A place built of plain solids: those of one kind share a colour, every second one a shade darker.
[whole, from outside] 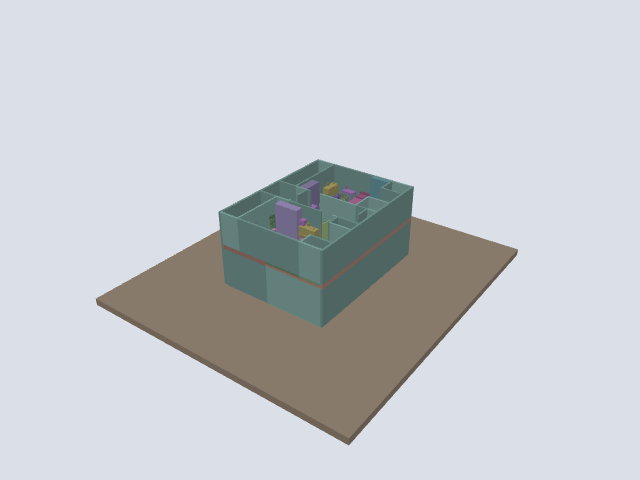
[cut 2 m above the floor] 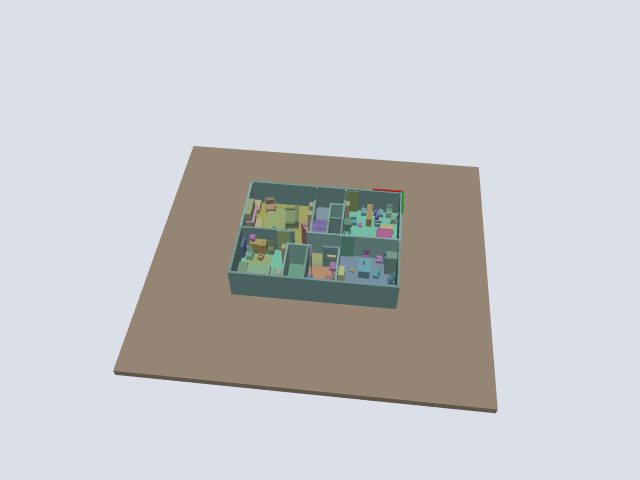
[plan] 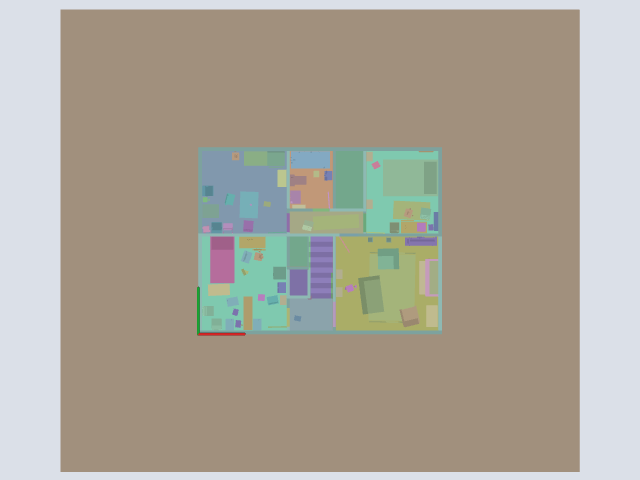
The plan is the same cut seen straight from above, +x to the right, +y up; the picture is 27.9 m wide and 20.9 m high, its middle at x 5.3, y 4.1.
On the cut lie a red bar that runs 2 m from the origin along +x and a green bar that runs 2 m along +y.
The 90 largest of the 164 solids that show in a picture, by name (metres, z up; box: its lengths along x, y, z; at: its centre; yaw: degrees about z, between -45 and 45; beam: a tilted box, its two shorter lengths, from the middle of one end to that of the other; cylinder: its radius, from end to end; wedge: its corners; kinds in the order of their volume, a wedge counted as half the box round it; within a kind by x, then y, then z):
{
 "under_1": {"box": [22.61, 20.14, 0.5], "at": [5.3, 4.07, -0.9]},
 "wall_1": {"box": [0.16, 1.45, 2.34], "at": [0.08, 0.89, 3.96]},
 "wall_2": {"box": [0.16, 4.09, 2.8], "at": [0.08, 2.21, 1.1]},
 "wall_3": {"box": [0.16, 4.79, 2.34], "at": [0.08, 4.13, 3.96]},
 "wall_4": {"box": [0.16, 3.6, 2.8], "at": [0.08, 6.18, 1.1]},
 "wall_5": {"box": [0.16, 1.32, 2.34], "at": [0.08, 7.32, 3.96]},
 "wall_6": {"box": [1.14, 0.13, 2.34], "at": [0.57, 1.68, 3.96]},
 "wall_7": {"box": [0.13, 1.45, 2.34], "at": [1.07, 0.89, 3.96]},
 "wall_8": {"box": [3.98, 0.13, 2.34], "at": [1.99, 6.59, 3.96]},
 "wall_9": {"box": [0.13, 1.45, 2.34], "at": [3.02, 0.89, 3.96]},
 "wall_10": {"box": [6.15, 0.13, 2.8], "at": [3.08, 4.32, 1.1]},
 "wall_11": {"box": [1.03, 0.13, 2.34], "at": [3.46, 1.68, 3.96]},
 "wall_12": {"box": [0.13, 1.45, 2.34], "at": [3.92, 0.89, 3.96]},
 "wall_13": {"box": [0.13, 1.13, 2.8], "at": [3.92, 2.25, 1.1]},
 "wall_14": {"box": [0.13, 1.31, 2.8], "at": [3.92, 3.6, 1.1]},
 "wall_15": {"box": [0.13, 2.61, 2.34], "at": [3.92, 4.24, 3.96]},
 "wall_16": {"box": [0.13, 0.86, 2.34], "at": [3.92, 6.1, 3.96]},
 "wall_17": {"box": [0.13, 2.51, 2.8], "at": [3.92, 6.72, 1.1]},
 "wall_18": {"box": [0.13, 1.32, 2.34], "at": [3.92, 7.32, 3.96]},
 "wall_19": {"box": [1.04, 0.13, 2.8], "at": [4.37, 1.62, 1.1]},
 "wall_20": {"box": [1.04, 0.13, 2.8], "at": [4.37, 2.88, 1.1]},
 "wall_21": {"box": [1.13, 0.13, 2.8], "at": [4.42, 5.41, 1.1]},
 "wall_22": {"box": [0.13, 1.13, 2.8], "at": [4.83, 2.25, 1.1]},
 "wall_23": {"box": [10.61, 0.16, 5.43], "at": [5.3, 0.08, 2.42]},
 "wall_24": {"box": [10.61, 0.16, 5.43], "at": [5.3, 8.06, 2.42]},
 "wall_25": {"box": [1.13, 0.13, 2.34], "at": [5.42, 5.61, 3.96]},
 "wall_26": {"box": [1.1, 0.13, 2.34], "at": [5.44, 0.81, 3.96]},
 "wall_27": {"box": [0.13, 2.84, 2.8], "at": [5.92, 2.83, 1.1]},
 "wall_28": {"box": [0.13, 2.74, 2.34], "at": [5.92, 3.11, 3.96]},
 "wall_29": {"box": [0.13, 0.86, 2.34], "at": [5.92, 6.1, 3.96]},
 "wall_30": {"box": [0.13, 2.51, 2.8], "at": [5.92, 6.72, 1.1]},
 "wall_31": {"box": [0.13, 1.32, 2.34], "at": [5.92, 7.32, 3.96]},
 "wall_32": {"box": [1.6, 0.13, 2.8], "at": [6.51, 5.41, 1.1]},
 "wall_33": {"box": [1.66, 0.13, 2.34], "at": [6.69, 1.68, 3.96]},
 "wall_34": {"box": [0.13, 2.51, 2.8], "at": [7.25, 6.72, 1.1]},
 "wall_35": {"box": [0.13, 1.45, 2.34], "at": [7.46, 0.89, 3.96]},
 "wall_36": {"box": [4.75, 0.13, 2.34], "at": [8.23, 6.59, 3.96]},
 "wall_37": {"box": [3.64, 0.13, 2.8], "at": [8.79, 4.32, 1.1]},
 "wall_38": {"box": [0.13, 1.45, 2.34], "at": [9.14, 0.89, 3.96]},
 "wall_39": {"box": [1.53, 0.13, 2.34], "at": [9.85, 1.68, 3.96]},
 "wall_40": {"box": [0.16, 1.45, 2.34], "at": [10.53, 0.89, 3.96]},
 "wall_41": {"box": [0.16, 4.09, 2.8], "at": [10.53, 2.21, 1.1]},
 "wall_42": {"box": [0.16, 4.79, 2.34], "at": [10.53, 4.13, 3.96]},
 "wall_43": {"box": [0.16, 3.6, 2.8], "at": [10.53, 6.18, 1.1]},
 "wall_44": {"box": [0.16, 1.32, 2.34], "at": [10.53, 7.32, 3.96]},
 "stair_1": {"box": [0.97, 2.7, 0.52], "at": [5.38, 2.9, -0.04]},
 "stair_2": {"box": [0.97, 2.47, 0.73], "at": [5.38, 3.01, 0.07]},
 "stair_3": {"box": [0.97, 2.25, 0.94], "at": [5.38, 3.13, 0.17]},
 "stair_4": {"box": [0.97, 2.02, 1.16], "at": [5.38, 3.24, 0.28]},
 "stair_5": {"box": [0.97, 1.8, 1.38], "at": [5.38, 3.35, 0.39]},
 "stair_6": {"box": [0.97, 1.57, 1.59], "at": [5.38, 3.46, 0.49]},
 "stair_7": {"box": [0.97, 1.35, 1.8], "at": [5.38, 3.58, 0.6]},
 "stair_8": {"box": [0.97, 1.12, 2.02], "at": [5.38, 3.69, 0.71]},
 "stair_9": {"box": [0.97, 0.9, 2.23], "at": [5.38, 3.8, 0.82]},
 "stair_10": {"box": [0.97, 0.67, 2.45], "at": [5.38, 3.91, 0.93]},
 "stair_11": {"box": [0.97, 0.45, 2.67], "at": [5.38, 4.03, 1.03]},
 "stair_12": {"box": [0.97, 0.22, 2.88], "at": [5.38, 4.14, 1.14]},
 "floor_bedroom_1": {"box": [3.69, 4.09, 0.5], "at": [2.0, 2.21, -0.25]},
 "floor_bedroom_2": {"box": [3.14, 3.6, 0.5], "at": [8.88, 6.18, -0.25]},
 "floor_living_1": {"box": [4.46, 4.09, 0.5], "at": [8.22, 2.21, -0.25]},
 "floor_kitchen_1": {"box": [3.69, 3.6, 0.5], "at": [2.0, 6.18, -0.25]},
 "fixture_wardrobe_bedroom_1": {"box": [0.59, 1.8, 2.2], "at": [3.55, 5.33, 3.85]},
 "fixture_wardrobe_bedroom_2": {"box": [1.45, 0.64, 2.2], "at": [7.01, 6.21, 3.85]},
 "chest_drawers_1": {"box": [1.15, 0.5, 0.99], "at": [2.35, 3.99, 0.5]},
 "chest_drawers_2": {"box": [0.5, 1.28, 1.04], "at": [3.59, 3.7, 3.32]},
 "chest_drawers_3": {"box": [1.13, 0.5, 1.0], "at": [9.39, 4.64, 0.5]},
 "chest_drawers_4": {"box": [1.24, 0.5, 1.03], "at": [9.61, 6.27, 3.31]},
 "floor_bath_1": {"box": [1.88, 2.51, 0.5], "at": [4.92, 6.72, -0.25]},
 "floor_clo_1": {"box": [0.78, 1.31, 0.5], "at": [4.37, 3.6, -0.25]},
 "floor_clo_2": {"box": [1.19, 2.51, 0.5], "at": [6.58, 6.72, -0.25]},
 "low_bed_1": {"box": [2.4, 1.6, 0.14], "at": [9.24, 6.81, 0.07]},
 "low_bed_2": {"box": [2.1, 1.5, 0.4], "at": [9.38, 6.81, 0.24]},
 "child_bed_1": {"box": [1.06, 2.06, 0.4], "at": [1.05, 3.24, 0.38]},
 "child_bed_2": {"box": [2.06, 1.06, 0.4], "at": [9.44, 3.74, 3.17]},
 "floor_back_hall_1": {"box": [3.2, 0.96, 0.5], "at": [5.58, 4.86, -0.25]},
 "fixture_breast_living_1": {"box": [0.38, 1.46, 2.55], "at": [10.26, 2.46, 1.22]},
 "floor_entry_1": {"box": [1.88, 1.39, 0.5], "at": [4.92, 0.86, -0.25]},
 "fixture_breast_bedroom_1": {"box": [0.33, 1.46, 2.39], "at": [10.29, 2.46, 3.94]},
 "fridge_flat_1": {"box": [0.73, 0.6, 1.66], "at": [0.54, 5.36, 0.83]},
 "bathtub_1": {"box": [1.7, 0.76, 0.44], "at": [4.89, 7.59, 0.22]},
 "kitchen_table_1": {"box": [0.71, 1.06, 0.72], "at": [2.21, 5.63, 0.36], "yaw": -1.8},
 "wall_band_1": {"box": [10.61, 0.16, 0.31], "at": [5.3, 0.08, 2.64]},
 "sofa_1": {"box": [0.93, 1.6, 0.34], "at": [7.53, 1.71, 0.28], "yaw": 7.5},
 "range_cooker_1": {"box": [0.76, 0.65, 0.94], "at": [3.38, 7.64, 0.47]},
 "rug_1": {"box": [2.0, 2.9, 0.08], "at": [8.43, 2.03, -0.03], "yaw": -1.0},
 "floor_coats_1": {"box": [0.78, 1.13, 0.5], "at": [4.37, 2.25, -0.25]},
 "cube_shelf_1": {"box": [0.39, 1.46, 0.76], "at": [2.17, 0.91, 0.38]},
 "flat_shelf_1": {"box": [0.39, 0.76, 1.46], "at": [3.65, 6.78, 0.73]},
 "armchair_club_1": {"box": [0.92, 0.9, 0.35], "at": [8.28, 3.27, 0.24], "yaw": 1.2},
 "billy_1": {"box": [0.28, 0.42, 2.02], "at": [6.14, 2.61, 1.01]}
}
